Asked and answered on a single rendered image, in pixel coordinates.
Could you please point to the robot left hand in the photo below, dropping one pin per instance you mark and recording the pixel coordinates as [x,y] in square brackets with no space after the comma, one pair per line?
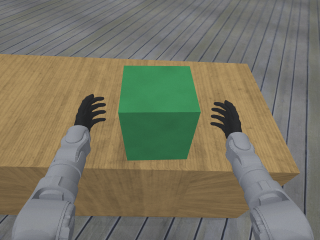
[84,117]

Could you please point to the pedestal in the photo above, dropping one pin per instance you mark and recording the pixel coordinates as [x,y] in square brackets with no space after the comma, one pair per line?
[39,100]

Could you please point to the carton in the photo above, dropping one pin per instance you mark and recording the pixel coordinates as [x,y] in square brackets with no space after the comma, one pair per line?
[158,112]

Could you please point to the right robot upper arm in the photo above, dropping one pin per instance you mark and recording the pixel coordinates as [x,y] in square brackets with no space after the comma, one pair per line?
[279,221]

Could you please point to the left robot forearm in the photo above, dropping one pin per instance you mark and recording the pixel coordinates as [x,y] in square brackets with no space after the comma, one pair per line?
[63,175]

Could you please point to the right robot forearm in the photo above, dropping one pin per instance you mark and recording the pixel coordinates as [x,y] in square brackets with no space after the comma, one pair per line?
[258,186]

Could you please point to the robot right hand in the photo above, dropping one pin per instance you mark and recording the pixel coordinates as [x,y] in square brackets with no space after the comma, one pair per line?
[231,122]

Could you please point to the left robot upper arm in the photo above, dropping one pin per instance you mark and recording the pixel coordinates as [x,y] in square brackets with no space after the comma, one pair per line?
[45,219]

